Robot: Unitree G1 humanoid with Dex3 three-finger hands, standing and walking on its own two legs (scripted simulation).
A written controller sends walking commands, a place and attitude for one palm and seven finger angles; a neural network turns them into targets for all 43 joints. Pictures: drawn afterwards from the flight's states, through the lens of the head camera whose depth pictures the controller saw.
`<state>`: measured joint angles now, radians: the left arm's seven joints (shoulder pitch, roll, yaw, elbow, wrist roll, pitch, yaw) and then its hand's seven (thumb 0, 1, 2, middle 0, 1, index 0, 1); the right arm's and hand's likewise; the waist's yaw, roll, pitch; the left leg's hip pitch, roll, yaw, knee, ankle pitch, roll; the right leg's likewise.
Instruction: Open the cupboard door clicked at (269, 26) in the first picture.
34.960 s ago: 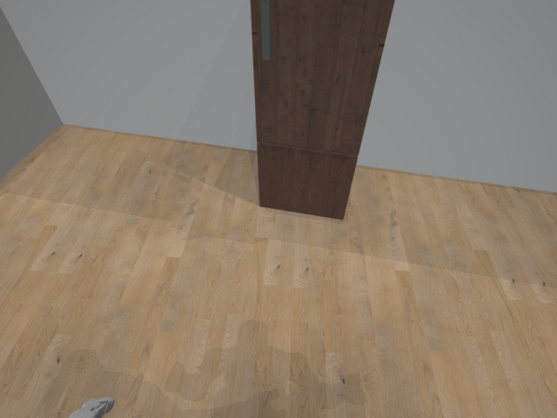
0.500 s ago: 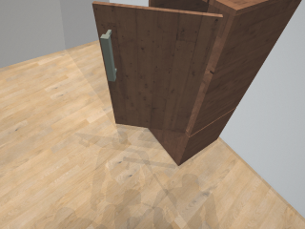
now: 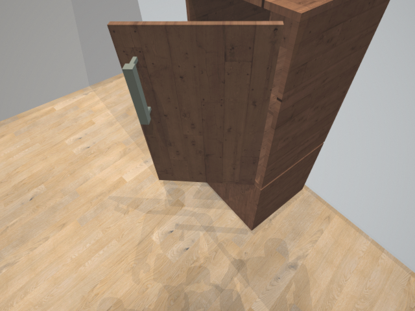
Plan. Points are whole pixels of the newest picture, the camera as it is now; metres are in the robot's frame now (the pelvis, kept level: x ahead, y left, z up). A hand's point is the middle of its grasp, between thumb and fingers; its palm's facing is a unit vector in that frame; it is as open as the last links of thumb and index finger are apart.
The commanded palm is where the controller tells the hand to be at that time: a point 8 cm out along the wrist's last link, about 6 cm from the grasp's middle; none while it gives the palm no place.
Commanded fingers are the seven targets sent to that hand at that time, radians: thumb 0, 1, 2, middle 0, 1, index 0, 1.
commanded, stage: come to a stop and stand still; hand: left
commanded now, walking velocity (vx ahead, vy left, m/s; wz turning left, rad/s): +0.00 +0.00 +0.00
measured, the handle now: (140, 91) +0.59 +0.21 +0.10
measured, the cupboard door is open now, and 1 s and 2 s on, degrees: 47 47 47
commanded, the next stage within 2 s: look again from close up in 0.94 s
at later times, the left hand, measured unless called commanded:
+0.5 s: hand out of the picture +0.02 +0.14 -0.17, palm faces +0.02 -0.97 -0.24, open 7.4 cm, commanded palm none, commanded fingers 0.00 0.90 0.90 -0.20 -0.30 -0.20 -0.30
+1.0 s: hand out of the picture +0.01 +0.12 -0.17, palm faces +0.05 -0.98 -0.21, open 7.4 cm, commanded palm none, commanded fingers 0.00 0.90 0.90 -0.20 -0.30 -0.20 -0.30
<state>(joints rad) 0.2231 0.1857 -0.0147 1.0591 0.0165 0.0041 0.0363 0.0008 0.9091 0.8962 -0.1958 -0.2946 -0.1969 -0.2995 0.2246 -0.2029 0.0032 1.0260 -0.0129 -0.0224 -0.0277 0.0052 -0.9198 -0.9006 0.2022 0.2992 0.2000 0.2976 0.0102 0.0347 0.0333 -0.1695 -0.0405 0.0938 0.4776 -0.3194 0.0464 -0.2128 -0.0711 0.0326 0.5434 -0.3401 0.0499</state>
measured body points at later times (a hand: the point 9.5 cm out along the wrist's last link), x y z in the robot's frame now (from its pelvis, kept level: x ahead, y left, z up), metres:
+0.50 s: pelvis +0.01 -0.05 +0.00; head +0.04 -0.06 +0.45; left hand +0.02 +0.19 -0.15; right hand +0.02 -0.27 -0.16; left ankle -0.04 +0.09 -0.73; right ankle -0.03 -0.15 -0.73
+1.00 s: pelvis +0.01 -0.06 +0.01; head +0.03 -0.07 +0.45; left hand +0.01 +0.17 -0.15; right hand +0.03 -0.29 -0.16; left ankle -0.04 +0.09 -0.73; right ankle -0.03 -0.15 -0.73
